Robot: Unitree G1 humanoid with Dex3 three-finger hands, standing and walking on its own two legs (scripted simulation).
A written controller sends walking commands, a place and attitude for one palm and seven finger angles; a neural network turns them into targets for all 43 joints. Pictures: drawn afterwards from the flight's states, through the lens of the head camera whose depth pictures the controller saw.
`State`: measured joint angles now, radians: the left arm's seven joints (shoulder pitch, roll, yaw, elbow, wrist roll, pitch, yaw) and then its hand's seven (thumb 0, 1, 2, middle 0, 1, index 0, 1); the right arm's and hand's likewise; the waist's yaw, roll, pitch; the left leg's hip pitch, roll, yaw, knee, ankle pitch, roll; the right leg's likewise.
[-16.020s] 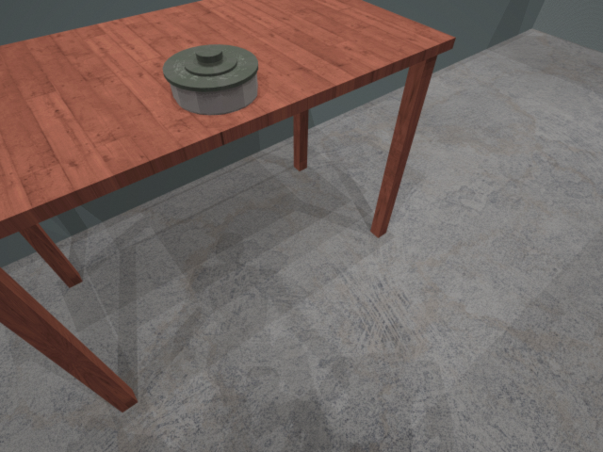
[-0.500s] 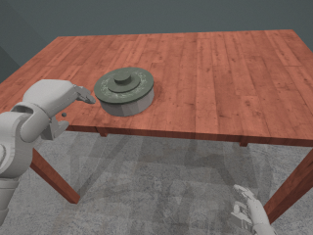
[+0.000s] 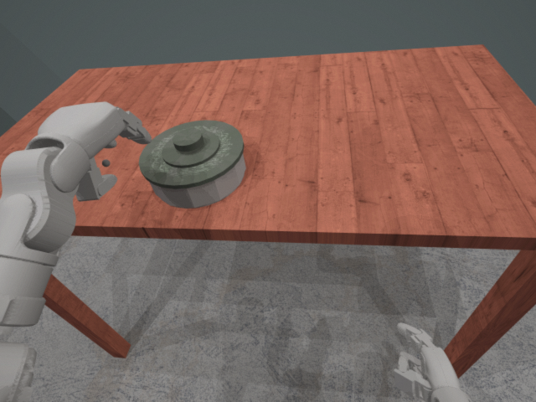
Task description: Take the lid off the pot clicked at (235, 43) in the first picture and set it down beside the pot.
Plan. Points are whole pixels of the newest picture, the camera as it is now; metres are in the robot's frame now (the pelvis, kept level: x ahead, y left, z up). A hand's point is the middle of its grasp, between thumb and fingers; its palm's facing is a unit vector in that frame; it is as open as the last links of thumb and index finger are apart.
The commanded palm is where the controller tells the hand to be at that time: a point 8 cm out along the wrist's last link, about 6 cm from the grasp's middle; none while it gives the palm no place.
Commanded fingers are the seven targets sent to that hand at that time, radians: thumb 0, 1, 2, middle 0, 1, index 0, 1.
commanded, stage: move the open hand above the knob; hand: left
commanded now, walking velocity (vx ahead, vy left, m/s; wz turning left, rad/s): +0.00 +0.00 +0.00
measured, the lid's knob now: (188, 139) +0.50 +0.19 +0.16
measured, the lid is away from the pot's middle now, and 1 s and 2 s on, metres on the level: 0.00 0.00 0.00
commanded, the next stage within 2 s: none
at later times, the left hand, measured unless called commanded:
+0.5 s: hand (129, 138) +0.40 +0.22 +0.23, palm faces -0.09 +0.01 -1.00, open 9.9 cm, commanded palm +0.37 +0.21 +0.29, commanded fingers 0.00 -0.37 1.66 -0.87 -0.08 -0.87 -0.08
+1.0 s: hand (173, 142) +0.44 +0.18 +0.20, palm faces -0.22 +0.02 -0.98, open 10.0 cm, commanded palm +0.43 +0.19 +0.29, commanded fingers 0.00 -0.37 1.66 -0.87 -0.08 -0.87 -0.08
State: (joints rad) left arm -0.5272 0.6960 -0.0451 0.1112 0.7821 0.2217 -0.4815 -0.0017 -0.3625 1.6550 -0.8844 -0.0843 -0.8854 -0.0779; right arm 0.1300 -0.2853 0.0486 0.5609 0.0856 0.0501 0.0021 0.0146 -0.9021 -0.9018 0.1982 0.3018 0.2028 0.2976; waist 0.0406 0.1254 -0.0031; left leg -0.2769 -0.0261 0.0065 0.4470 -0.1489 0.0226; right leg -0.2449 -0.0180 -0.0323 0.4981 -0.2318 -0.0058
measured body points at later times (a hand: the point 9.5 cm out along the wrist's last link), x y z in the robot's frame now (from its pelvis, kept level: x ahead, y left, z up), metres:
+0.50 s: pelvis +0.02 +0.00 +0.00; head +0.03 -0.04 +0.45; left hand +0.40 +0.22 +0.29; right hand +0.23 -0.22 -0.09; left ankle +0.06 +0.11 -0.74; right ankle +0.02 -0.11 -0.74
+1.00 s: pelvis +0.02 +0.01 +0.00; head +0.03 -0.03 +0.45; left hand +0.44 +0.18 +0.25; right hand +0.18 -0.22 -0.11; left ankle +0.06 +0.11 -0.74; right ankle +0.02 -0.11 -0.74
